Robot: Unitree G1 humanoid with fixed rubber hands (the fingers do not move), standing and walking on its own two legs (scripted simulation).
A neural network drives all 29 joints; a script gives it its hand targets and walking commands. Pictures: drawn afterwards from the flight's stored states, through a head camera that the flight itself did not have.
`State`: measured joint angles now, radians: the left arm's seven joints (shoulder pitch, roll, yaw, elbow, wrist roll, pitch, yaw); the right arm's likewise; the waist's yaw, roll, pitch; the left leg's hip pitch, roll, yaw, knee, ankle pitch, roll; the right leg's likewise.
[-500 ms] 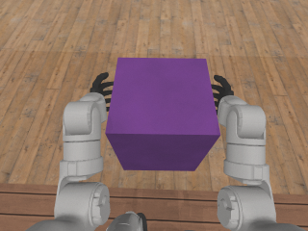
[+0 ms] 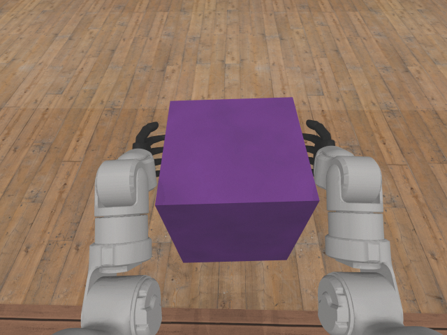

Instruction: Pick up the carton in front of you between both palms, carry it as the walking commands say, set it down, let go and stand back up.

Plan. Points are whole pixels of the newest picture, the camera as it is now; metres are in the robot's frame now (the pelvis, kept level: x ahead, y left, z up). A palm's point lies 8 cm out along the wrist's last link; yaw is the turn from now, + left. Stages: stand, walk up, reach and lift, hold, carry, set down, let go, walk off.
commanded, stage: carry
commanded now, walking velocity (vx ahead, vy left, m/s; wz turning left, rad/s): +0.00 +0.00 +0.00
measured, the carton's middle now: (233, 187) +0.36 -0.01 +0.04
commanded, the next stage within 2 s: none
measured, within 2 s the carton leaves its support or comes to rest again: neither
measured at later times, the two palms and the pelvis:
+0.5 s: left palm (130, 175) +0.33 +0.16 +0.13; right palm (322, 176) +0.32 -0.14 +0.12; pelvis -0.03 +0.01 +0.00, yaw +0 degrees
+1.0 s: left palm (117, 193) +0.29 +0.17 +0.13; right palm (322, 191) +0.29 -0.13 +0.13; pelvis -0.06 +0.02 +0.00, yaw +0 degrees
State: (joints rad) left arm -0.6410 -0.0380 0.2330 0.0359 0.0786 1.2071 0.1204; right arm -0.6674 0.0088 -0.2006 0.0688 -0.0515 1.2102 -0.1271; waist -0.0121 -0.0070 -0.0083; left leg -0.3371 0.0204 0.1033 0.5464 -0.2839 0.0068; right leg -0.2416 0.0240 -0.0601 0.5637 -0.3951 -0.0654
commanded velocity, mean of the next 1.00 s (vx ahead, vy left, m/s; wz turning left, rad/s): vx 0.00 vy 0.00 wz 0.00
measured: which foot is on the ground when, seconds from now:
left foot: down 0.00-1.00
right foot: down 0.00-1.00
